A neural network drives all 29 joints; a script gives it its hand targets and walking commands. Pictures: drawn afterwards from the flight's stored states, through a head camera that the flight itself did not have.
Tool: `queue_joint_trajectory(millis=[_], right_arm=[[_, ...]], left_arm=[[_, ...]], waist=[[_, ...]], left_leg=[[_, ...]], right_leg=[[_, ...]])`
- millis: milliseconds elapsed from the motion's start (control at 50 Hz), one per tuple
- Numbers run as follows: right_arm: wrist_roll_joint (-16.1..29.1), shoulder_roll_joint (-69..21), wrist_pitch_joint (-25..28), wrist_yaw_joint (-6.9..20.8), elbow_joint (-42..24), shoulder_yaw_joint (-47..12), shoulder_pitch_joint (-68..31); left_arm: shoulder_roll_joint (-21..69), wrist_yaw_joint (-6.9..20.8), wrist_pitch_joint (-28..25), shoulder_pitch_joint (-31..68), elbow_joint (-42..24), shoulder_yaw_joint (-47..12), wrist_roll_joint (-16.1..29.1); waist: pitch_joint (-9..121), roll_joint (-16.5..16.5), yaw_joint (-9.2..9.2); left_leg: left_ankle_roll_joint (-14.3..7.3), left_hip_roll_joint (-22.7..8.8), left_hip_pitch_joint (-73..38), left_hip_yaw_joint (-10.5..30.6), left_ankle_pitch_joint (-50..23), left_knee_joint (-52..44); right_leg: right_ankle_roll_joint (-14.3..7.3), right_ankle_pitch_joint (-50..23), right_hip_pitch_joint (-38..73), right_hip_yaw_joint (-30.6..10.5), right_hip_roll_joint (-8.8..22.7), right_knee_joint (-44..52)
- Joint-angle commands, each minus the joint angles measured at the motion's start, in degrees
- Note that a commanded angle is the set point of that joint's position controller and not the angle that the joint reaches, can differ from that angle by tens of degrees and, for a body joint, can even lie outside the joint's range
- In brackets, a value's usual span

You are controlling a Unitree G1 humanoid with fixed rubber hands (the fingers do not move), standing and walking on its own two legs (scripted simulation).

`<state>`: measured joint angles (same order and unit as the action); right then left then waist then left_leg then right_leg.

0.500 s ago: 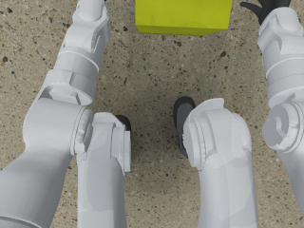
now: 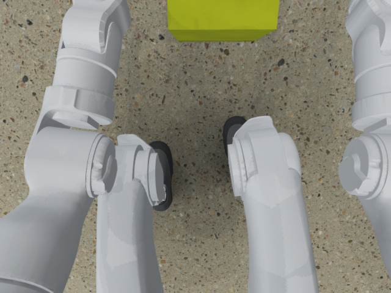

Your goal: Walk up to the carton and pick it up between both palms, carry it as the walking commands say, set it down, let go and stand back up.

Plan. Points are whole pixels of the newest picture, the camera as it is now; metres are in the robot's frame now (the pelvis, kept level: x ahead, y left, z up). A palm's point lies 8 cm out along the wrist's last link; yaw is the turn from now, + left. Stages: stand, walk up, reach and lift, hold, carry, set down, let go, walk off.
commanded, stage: set down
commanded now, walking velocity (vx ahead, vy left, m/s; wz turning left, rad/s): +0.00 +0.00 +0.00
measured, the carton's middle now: out of the picture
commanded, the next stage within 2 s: let go in 0.88 s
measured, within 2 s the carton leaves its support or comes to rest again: neither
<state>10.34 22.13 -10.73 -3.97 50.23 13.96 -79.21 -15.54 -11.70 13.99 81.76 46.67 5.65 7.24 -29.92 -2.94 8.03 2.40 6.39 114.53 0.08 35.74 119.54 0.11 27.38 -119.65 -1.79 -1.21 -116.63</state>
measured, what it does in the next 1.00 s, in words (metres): rises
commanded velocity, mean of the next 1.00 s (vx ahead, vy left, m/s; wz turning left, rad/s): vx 0.00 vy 0.00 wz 0.00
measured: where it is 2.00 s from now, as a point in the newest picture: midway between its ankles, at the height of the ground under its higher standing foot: (200, 176)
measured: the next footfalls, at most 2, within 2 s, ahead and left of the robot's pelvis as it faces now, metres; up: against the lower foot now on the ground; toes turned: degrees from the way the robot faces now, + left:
none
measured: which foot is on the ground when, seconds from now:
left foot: down 0.00-1.00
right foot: down 0.00-1.00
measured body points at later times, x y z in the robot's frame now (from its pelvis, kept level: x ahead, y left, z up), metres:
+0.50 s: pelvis +0.00 +0.00 +0.13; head +0.36 -0.07 +0.37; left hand +0.58 +0.06 -0.01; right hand +0.51 -0.30 -0.02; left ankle +0.11 +0.12 -0.38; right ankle +0.14 -0.12 -0.38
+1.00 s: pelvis +0.02 -0.01 +0.24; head +0.34 -0.08 +0.54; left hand +0.58 +0.05 +0.12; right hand +0.51 -0.30 +0.11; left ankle +0.11 +0.12 -0.38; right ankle +0.14 -0.12 -0.38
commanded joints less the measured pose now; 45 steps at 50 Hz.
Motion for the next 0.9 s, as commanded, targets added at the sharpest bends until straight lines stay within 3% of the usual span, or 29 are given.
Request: queue_joint_trajectory(millis=[0, 320, 420, 720, 880], right_arm=[[0.05, 10.41, 0.51, -0.2, -14.47, 0.85, -18.01], [-1.92, 10.59, -5.6, -0.19, -21.95, 2.3, -14.63], [-1.97, 11.22, -6.57, 0.16, -23.81, 2.7, -14.78], [-2.52, 9.45, -6.16, 0.67, -21.22, 2.19, -13.25], [-5.56, 5.17, -2.4, 1.33, -13.81, 3.53, -11.1]], left_arm=[[-7.41, -0.57, -0.91, 20.15, -12.44, 3.24, -1.72], [-8.36, 0.67, 4.4, 18.25, -18.3, 4.33, -2.35], [-8.58, 0.98, 5.55, 18.56, -20.07, 3.7, -1.41], [-8.45, 2.27, 5.44, 15.96, -17.82, 5.42, -2.85], [-5.74, 3.69, 1.57, 13.06, -9.76, 6.68, -5.93]], waist=[[108.31, 4.45, 1.45], [117.94, 3.42, 0.96], [119.38, 3.39, 1.59], [117.15, 3.07, 0.29], [104.01, 3.92, 0.05]], left_leg=[[-1.4, 2.44, -24.61, -5.43, -9.59, -12.44], [-0.97, 2.44, -36.29, -5.02, -11.82, -27.26], [-0.88, 2.24, -41.88, -4.11, -13.79, -32.78], [-0.3, 1.44, -55.42, -2.77, -18.62, -50.29], [-0.04, 0.68, -55.76, -1.78, -19.2, -59.1]], right_leg=[[2.3, -24.75, 57.02, 4.53, -1.09, 11.42], [2.19, -27.11, 71.75, 3.79, -2.11, 26.38], [2.2, -28.18, 75.27, 4.09, -2.32, 31.29], [2.53, -31.51, 89.16, 3.21, -2.55, 47.81], [2.96, -32.47, 91.34, 2.68, -1.88, 55.5]])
